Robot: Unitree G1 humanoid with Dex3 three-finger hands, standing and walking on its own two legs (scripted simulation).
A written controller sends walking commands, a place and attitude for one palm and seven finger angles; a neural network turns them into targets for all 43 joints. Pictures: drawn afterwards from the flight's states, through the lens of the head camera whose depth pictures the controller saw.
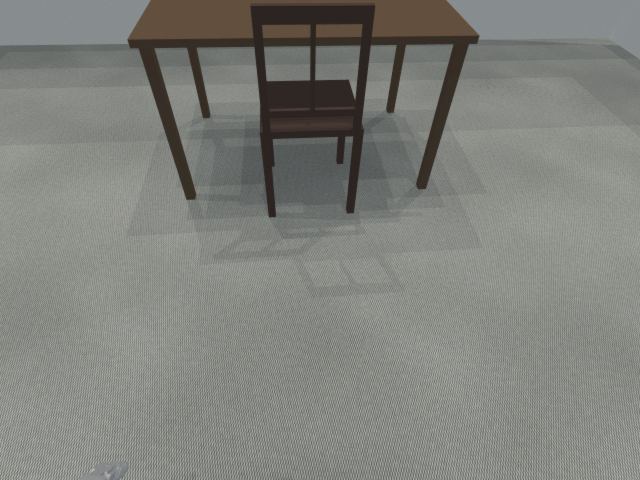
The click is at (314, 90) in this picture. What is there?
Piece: chair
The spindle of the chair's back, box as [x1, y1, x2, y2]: [310, 25, 315, 109]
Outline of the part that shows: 310,25 310,109 314,109 315,25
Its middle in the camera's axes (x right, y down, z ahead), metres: -0.03 -0.56 +1.28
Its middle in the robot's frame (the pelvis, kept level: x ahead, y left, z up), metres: +1.32 +0.10 -0.10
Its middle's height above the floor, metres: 0.67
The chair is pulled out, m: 0.00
